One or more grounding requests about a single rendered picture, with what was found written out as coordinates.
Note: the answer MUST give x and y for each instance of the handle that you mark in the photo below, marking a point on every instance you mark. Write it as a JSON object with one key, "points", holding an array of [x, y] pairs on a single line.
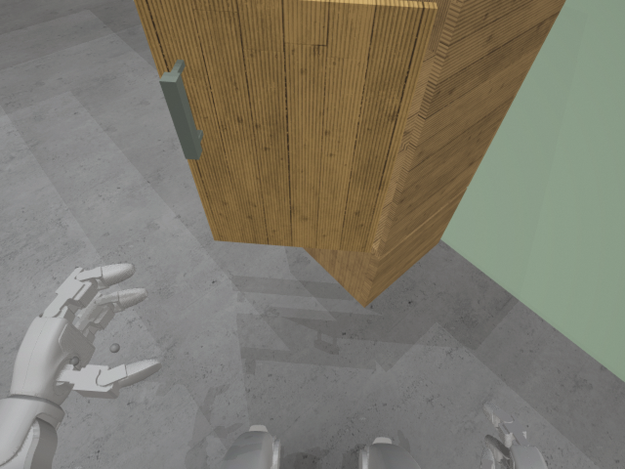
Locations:
{"points": [[177, 101]]}

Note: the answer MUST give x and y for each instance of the robot left hand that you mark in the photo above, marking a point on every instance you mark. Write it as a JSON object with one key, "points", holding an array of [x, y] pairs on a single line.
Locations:
{"points": [[42, 366]]}

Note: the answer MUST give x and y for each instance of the cupboard door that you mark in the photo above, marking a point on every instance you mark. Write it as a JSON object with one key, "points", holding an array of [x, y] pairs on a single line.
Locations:
{"points": [[303, 105]]}

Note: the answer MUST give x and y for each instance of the left robot thigh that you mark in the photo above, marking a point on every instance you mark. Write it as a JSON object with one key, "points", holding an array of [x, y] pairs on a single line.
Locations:
{"points": [[253, 450]]}

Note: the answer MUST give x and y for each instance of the robot right hand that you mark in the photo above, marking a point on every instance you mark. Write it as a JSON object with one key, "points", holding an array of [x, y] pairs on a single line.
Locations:
{"points": [[521, 455]]}

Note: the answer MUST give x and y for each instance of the right robot shin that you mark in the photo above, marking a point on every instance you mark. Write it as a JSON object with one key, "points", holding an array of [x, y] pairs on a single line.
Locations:
{"points": [[382, 440]]}

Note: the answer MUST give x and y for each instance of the robot left forearm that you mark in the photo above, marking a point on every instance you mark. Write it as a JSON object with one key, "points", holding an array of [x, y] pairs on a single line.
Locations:
{"points": [[28, 432]]}

